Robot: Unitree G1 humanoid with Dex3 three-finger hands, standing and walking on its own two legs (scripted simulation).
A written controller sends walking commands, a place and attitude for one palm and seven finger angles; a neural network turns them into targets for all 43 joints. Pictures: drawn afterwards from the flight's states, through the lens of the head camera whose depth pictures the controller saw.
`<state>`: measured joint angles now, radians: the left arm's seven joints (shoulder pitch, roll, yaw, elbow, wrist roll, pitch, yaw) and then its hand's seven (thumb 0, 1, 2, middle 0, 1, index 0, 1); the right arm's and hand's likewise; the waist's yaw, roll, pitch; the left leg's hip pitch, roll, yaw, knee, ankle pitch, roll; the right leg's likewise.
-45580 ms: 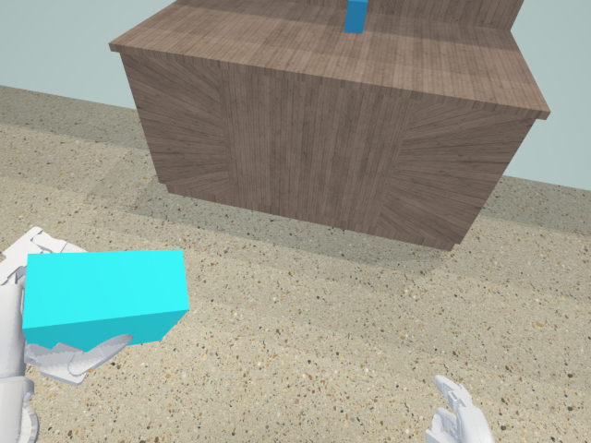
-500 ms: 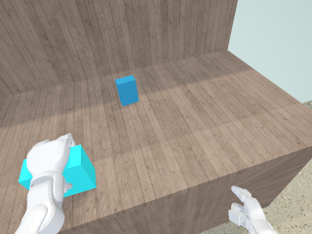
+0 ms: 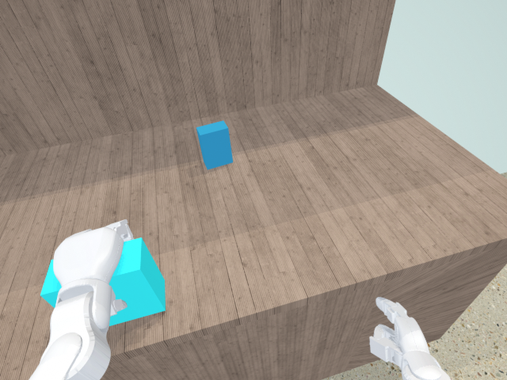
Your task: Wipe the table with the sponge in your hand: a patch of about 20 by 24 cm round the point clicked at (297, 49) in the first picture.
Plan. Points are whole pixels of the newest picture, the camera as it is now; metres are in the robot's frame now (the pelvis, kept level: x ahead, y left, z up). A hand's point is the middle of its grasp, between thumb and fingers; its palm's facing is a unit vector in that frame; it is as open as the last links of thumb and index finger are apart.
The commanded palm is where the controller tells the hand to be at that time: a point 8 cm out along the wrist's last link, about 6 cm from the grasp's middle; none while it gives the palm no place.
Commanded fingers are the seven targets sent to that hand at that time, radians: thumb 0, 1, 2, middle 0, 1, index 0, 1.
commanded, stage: lift the sponge slowly off the table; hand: left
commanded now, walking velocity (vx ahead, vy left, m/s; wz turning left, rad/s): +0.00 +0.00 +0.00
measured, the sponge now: (116, 293) +0.23 +0.28 +0.01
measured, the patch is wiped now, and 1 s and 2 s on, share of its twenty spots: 1.00 1.00 1.00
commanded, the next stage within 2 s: bring the sponge back beside the body in 1.66 s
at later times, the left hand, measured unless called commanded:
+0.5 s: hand (100, 268) +0.22 +0.27 +0.10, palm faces +0.07 -0.09 -0.99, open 10.4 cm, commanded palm +0.19 +0.26 +0.17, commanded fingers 0.00 0.10 1.30 -1.20 -1.60 -1.20 -1.60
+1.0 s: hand (88, 251) +0.23 +0.28 +0.13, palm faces +0.10 -0.08 -0.99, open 10.4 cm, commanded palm +0.19 +0.27 +0.20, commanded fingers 0.00 0.10 1.30 -1.20 -1.60 -1.20 -1.60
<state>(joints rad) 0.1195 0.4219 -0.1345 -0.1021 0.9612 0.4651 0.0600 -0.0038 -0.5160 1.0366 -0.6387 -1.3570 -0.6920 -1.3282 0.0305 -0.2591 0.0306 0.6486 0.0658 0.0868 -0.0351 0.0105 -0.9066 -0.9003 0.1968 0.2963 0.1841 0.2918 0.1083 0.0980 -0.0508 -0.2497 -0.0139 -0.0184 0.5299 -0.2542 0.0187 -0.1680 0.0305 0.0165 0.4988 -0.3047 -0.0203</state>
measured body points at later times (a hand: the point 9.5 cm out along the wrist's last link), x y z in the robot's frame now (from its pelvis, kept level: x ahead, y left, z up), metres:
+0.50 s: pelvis -0.01 -0.02 +0.00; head -0.04 -0.06 +0.45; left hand +0.22 +0.27 +0.16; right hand +0.25 -0.21 -0.07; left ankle +0.02 +0.11 -0.74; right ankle -0.02 -0.11 -0.74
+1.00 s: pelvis -0.03 -0.01 +0.00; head -0.06 -0.05 +0.45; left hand +0.22 +0.28 +0.19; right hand +0.24 -0.20 -0.06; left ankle +0.02 +0.11 -0.74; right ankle -0.02 -0.11 -0.74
